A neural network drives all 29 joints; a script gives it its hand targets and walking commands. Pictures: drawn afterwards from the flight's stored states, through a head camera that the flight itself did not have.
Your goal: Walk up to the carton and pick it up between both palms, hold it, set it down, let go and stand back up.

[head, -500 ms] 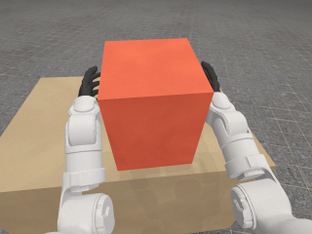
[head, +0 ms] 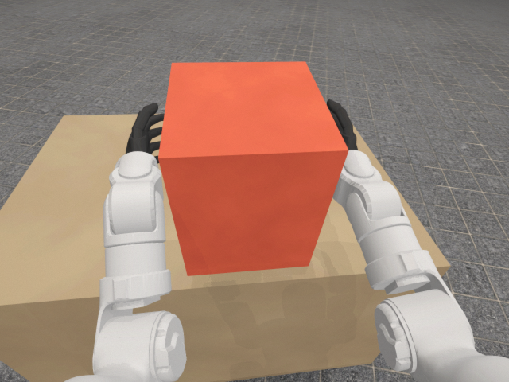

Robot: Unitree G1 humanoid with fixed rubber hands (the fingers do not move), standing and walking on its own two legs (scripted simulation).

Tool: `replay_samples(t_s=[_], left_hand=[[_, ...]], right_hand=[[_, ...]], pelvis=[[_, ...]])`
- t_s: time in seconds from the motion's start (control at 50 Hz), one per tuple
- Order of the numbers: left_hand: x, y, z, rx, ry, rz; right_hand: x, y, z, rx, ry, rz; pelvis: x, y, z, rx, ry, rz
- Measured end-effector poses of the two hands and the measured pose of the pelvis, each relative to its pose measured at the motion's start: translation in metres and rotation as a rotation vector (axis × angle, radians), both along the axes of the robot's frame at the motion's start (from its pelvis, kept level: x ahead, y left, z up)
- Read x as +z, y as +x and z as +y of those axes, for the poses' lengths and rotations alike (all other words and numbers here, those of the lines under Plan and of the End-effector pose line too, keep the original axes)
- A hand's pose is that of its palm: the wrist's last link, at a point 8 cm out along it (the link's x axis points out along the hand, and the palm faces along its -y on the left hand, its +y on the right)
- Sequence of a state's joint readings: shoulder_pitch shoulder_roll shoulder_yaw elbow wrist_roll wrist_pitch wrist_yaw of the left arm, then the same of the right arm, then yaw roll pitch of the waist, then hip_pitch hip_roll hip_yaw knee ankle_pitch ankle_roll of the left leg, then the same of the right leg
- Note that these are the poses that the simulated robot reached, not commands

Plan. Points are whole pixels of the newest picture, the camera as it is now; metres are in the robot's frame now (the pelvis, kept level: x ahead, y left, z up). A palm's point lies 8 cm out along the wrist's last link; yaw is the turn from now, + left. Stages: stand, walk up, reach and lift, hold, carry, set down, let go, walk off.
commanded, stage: hold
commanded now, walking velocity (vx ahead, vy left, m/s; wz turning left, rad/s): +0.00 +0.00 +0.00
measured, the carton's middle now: (244, 171) +0.38 +0.01 +0.17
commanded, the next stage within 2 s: none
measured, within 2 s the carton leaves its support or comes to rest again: neither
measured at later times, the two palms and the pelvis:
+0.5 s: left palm (144, 157) +0.36 +0.15 +0.22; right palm (346, 150) +0.36 -0.14 +0.22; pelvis +0.00 +0.00 +0.00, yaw +0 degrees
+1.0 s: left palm (142, 156) +0.36 +0.15 +0.22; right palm (346, 148) +0.36 -0.14 +0.22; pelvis +0.00 +0.00 +0.00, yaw +0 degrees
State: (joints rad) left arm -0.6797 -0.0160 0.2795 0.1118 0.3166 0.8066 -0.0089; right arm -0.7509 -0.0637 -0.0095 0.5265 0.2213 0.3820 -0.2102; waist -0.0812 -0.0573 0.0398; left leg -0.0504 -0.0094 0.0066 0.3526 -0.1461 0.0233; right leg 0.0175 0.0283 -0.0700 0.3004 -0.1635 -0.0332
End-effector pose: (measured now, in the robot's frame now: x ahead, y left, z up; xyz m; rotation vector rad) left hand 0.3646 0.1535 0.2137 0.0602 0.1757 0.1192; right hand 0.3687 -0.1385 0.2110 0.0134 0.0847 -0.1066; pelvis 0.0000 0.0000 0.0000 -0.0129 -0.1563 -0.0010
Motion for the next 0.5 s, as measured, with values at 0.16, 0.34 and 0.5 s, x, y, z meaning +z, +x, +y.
replay_samples(t_s=[0.16,0.34,0.5], left_hand=[[0.0004,-0.0008,-0.0009,-0.003,0.002,-0.009],[0.0036,-0.0022,-0.0047,-0.011,0.008,-0.023],[0.0031,-0.0041,-0.0037,-0.005,-0.001,-0.018]], right_hand=[[0.0010,-0.0016,-0.0010,-0.003,-0.003,-0.010],[0.0081,-0.0048,-0.0049,-0.011,0.001,-0.025],[0.0086,-0.0051,-0.0039,-0.006,-0.003,-0.021]], pelvis=[[-0.0001,0.0023,0.0018,0.000,-0.002,-0.005],[0.0003,0.0044,0.0024,0.000,-0.001,-0.004],[0.0003,0.0031,0.0009,0.000,0.000,-0.009]])
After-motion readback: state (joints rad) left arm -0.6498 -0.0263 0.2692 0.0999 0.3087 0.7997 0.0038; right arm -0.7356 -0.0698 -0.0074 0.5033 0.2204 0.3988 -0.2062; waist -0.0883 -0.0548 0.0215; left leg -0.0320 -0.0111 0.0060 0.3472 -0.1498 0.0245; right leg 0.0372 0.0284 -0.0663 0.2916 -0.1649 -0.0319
